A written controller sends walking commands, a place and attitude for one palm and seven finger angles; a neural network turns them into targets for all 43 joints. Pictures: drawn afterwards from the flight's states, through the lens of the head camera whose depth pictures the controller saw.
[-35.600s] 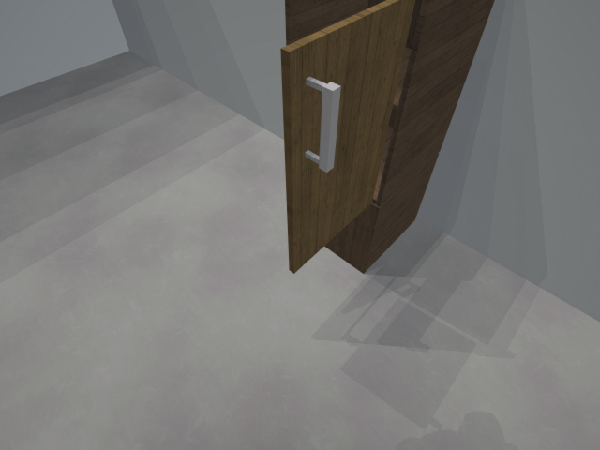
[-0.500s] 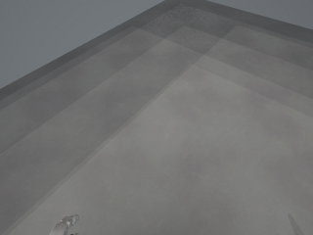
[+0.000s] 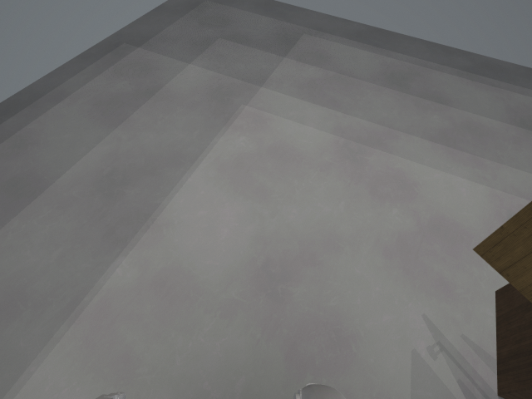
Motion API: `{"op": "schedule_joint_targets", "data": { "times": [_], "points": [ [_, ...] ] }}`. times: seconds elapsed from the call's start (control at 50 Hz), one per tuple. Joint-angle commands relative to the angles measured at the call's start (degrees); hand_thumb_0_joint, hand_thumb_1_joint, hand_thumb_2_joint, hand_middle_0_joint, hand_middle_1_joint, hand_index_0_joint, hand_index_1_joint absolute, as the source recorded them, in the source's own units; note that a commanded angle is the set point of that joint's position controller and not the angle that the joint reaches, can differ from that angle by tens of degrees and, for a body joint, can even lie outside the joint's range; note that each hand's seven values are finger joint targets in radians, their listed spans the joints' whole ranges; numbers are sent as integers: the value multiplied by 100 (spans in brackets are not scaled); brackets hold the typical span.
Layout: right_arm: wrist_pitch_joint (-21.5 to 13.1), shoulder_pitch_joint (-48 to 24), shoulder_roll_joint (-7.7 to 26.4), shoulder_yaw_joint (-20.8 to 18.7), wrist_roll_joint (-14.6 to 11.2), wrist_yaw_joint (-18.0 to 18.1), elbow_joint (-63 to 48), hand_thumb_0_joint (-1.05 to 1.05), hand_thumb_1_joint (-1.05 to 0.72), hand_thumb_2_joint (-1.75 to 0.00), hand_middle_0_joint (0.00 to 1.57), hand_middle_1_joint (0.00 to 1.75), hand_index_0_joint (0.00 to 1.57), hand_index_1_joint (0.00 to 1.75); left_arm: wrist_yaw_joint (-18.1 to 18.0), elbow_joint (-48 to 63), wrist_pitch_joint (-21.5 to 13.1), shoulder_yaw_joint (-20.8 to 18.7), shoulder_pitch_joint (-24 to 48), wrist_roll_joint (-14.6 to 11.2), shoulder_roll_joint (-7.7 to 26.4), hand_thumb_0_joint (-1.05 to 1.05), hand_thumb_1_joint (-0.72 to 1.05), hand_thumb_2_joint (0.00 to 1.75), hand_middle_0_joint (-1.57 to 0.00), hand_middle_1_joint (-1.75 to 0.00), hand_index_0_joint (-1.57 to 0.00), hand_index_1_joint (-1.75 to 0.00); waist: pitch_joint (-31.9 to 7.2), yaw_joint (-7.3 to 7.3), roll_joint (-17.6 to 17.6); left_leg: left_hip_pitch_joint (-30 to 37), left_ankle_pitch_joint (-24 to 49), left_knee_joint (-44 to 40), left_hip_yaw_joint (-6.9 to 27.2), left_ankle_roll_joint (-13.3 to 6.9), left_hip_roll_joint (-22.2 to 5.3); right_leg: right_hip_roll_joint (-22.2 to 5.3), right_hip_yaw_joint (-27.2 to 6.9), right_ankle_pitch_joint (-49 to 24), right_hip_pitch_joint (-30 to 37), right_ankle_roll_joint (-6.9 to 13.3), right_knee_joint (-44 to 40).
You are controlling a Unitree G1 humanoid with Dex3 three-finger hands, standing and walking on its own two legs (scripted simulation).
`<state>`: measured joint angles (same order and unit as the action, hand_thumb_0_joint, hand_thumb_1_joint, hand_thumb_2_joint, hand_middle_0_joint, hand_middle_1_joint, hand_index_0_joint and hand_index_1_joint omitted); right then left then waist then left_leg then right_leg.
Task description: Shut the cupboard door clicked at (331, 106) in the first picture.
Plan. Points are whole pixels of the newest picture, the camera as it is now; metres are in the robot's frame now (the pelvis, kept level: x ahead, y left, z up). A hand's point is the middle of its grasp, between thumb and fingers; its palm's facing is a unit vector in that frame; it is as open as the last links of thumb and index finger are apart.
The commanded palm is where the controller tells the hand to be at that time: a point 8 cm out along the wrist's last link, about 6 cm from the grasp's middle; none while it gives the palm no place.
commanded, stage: turn to face it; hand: left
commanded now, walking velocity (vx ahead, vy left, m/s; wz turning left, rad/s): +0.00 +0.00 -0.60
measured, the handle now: out of the picture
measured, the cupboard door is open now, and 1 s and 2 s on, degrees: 56 56 56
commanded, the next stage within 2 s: take the last steps up to it in 1.50 s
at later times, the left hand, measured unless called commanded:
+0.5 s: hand (175, 390) +0.15 +0.16 -0.17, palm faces -0.27 -0.94 -0.23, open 7.4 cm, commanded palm none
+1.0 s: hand (234, 324) +0.26 +0.07 -0.16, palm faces -0.56 -0.78 -0.28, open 7.4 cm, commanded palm none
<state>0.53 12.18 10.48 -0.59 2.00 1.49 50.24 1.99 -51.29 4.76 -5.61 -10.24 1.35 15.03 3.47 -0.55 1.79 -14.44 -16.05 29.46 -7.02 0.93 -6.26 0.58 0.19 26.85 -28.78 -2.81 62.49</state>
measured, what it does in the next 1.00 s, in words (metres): steps on the spot, turning right: right foot, then left foot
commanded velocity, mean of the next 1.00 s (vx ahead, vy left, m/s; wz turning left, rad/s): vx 0.00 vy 0.00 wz -0.59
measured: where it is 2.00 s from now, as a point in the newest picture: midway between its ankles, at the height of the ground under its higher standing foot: outside the picture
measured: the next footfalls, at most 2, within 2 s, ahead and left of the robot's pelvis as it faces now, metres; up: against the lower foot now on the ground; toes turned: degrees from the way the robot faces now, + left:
right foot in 0.20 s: +0.03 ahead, -0.15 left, +0.00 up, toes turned -12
left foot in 0.56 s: +0.10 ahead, +0.10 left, +0.00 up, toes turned -16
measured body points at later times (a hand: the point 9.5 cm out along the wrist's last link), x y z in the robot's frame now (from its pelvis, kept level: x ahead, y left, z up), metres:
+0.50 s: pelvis +0.02 -0.02 +0.00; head +0.08 -0.03 +0.44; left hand +0.17 +0.20 -0.15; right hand +0.04 -0.30 -0.13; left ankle +0.05 +0.11 -0.71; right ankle -0.01 -0.14 -0.74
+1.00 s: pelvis +0.04 -0.03 -0.02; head +0.06 -0.07 +0.43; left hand +0.29 +0.11 -0.14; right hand -0.09 -0.27 -0.17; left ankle +0.06 +0.11 -0.70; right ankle -0.02 -0.13 -0.74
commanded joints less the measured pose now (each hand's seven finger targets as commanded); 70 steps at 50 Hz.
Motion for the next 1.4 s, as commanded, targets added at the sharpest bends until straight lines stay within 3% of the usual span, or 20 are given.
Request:
{"op": "schedule_joint_targets", "data": {
  "times": [0.0,0.12,0.14,0.16,0.18,0.24,0.3,0.48,0.5,0.54,0.66,0.88,0.9,0.92,0.98,1.04,1.26,1.3,1.32,1.38],
  "points": [
    [-89,383,1289,-414,12,105,-246,0,-90,-90,20,30,20,30,46,606,-150,-9,397,-42,181,0,90,90,-20,-30,-20,-30,-578,271,-1399,1170,3288,-661,422,-711,-1292,-205,290,-19,-140,-14,-703],
    [-16,116,1521,-537,-43,-2,-215,0,-90,-90,20,30,20,30,39,494,-250,-23,-91,-33,295,0,90,90,-20,-30,-20,-30,-731,6,-1360,611,2383,181,-48,-354,-1341,-28,659,-1243,1537,210,-3169],
    [-12,45,1413,-537,-96,-28,-273,0,-90,-90,20,30,20,30,6,366,-301,-88,-514,-2,589,0,90,90,-20,-30,-20,-30,-863,-208,-717,8,1670,937,-243,-60,-1068,-307,240,-2038,2388,350,-3882],
    [5,-116,903,-417,-149,-54,-512,0,-90,-90,20,30,20,30,-82,263,-379,-218,-841,65,1300,0,90,90,-20,-30,-20,-30,-801,-413,1365,-1541,-1235,2277,-615,333,-169,-1795,-1857,-3607,3223,884,-4418],
    [84,-418,887,-355,-121,-17,-687,0,-90,-90,20,30,20,30,-173,189,-352,-252,-1055,-21,1551,0,90,90,-20,-30,-20,-30,-699,-552,1662,-2007,-2275,3375,85,360,113,-2408,-2523,-4696,2809,1443,-4339],
    [131,-484,992,-384,-118,-9,-523,0,-90,-90,20,30,20,30,-258,434,-325,-175,-158,-8,1129,0,90,90,-20,-30,-20,-30,-269,-158,1250,-2305,-1221,3953,736,340,-112,-1791,-2191,-2252,1981,1496,-4651],
    [124,-220,898,-364,-96,-79,-349,0,-90,-90,20,30,20,30,-260,547,-369,-77,146,1,898,0,90,90,-20,-30,-20,-30,-578,76,735,-1573,-674,3244,567,423,30,-1309,-1382,-2872,1739,1278,-4339],
    [-3,73,830,-314,-196,4,-301,0,-90,-90,20,30,20,30,-236,409,-305,-119,72,-13,1000,0,90,90,-20,-30,-20,-30,-903,165,681,-31,14,79,444,356,486,-1049,-1977,-3376,1543,1028,-3600],
    [-58,354,996,-335,-181,33,-202,0,-90,-90,20,30,20,30,-227,462,-280,-86,192,-56,867,0,90,90,-20,-30,-20,-30,-1010,307,367,727,480,-634,529,302,267,-777,-1734,-2923,1065,758,-3287],
    [-111,569,1861,-480,-52,79,-279,0,-90,-90,20,30,20,30,-150,683,-261,26,106,-107,398,0,90,90,-20,-30,-20,-30,-972,338,-1999,1405,1899,-1326,2753,-735,-2091,317,-273,851,-447,115,-1029],
    [-115,184,1310,-337,2,138,-357,0,-90,-90,20,30,20,30,-5,488,-151,-16,245,-39,355,0,90,90,-20,-30,-20,-30,-506,139,-1317,1201,3993,-676,740,-731,-1253,-169,-40,42,-488,-58,293],
    [-31,233,1547,-513,-61,-21,-170,0,-90,-90,20,30,20,30,23,497,-267,6,29,-20,412,0,90,90,-20,-30,-20,-30,-646,-28,-1237,550,2928,455,-196,-256,-1296,-27,651,-1465,1788,295,-3297],
    [-32,157,1393,-496,-123,-53,-246,0,-90,-90,20,30,20,30,-28,332,-325,-74,-530,14,792,0,90,90,-20,-30,-20,-30,-934,-322,-352,-201,2105,1430,-494,56,-987,-590,-59,-2508,2868,538,-3860],
    [-18,-225,852,-349,-155,-72,-560,0,-90,-90,20,30,20,30,-134,201,-390,-220,-1010,49,1486,0,90,90,-20,-30,-20,-30,-877,-574,1624,-1873,-1836,2927,-660,402,76,-2131,-2319,-4690,3500,1225,-4153],
    [153,-391,944,-347,-148,-11,-550,0,-90,-90,20,30,20,30,-286,357,-332,-184,-289,-45,1252,0,90,90,-20,-30,-20,-30,-373,-242,1151,-2246,-1517,4065,689,317,-96,-1988,-2323,-2704,2205,1589,-4603],
    [153,-89,1007,-351,-91,-80,-288,0,-90,-90,20,30,20,30,-271,523,-384,-19,220,-42,898,0,90,90,-20,-30,-20,-30,-508,115,936,-1682,-667,3652,647,413,-55,-1376,-1360,-2727,1703,1276,-4466],
    [-25,453,837,-276,-169,7,-62,0,-90,-90,20,30,20,30,-240,343,-323,-42,184,-37,886,0,90,90,-20,-30,-20,-30,-804,307,669,470,422,-219,379,303,437,-975,-1637,-2861,1127,913,-3666],
    [-122,653,1683,-413,-46,39,-76,0,-90,-90,20,30,20,30,-190,462,-270,72,-86,-117,283,0,90,90,-20,-30,-20,-30,-872,278,-1793,1225,1214,-1247,2458,-419,-1495,235,-518,-232,-143,265,-2010],
    [-73,604,1785,-424,-11,72,-137,0,-90,-90,20,30,20,30,-193,488,-252,59,37,-75,410,0,90,90,-20,-30,-20,-30,-662,336,-1775,765,1488,-1397,2735,-948,-2076,173,-315,820,-157,195,-865],
    [-131,249,1266,-272,14,128,-174,0,-90,-90,20,30,20,30,-131,292,-222,-3,25,10,424,0,90,90,-20,-30,-20,-30,-373,115,-1480,421,3000,-1103,1785,-919,-1427,-90,-332,213,-197,124,293]
  ]
}}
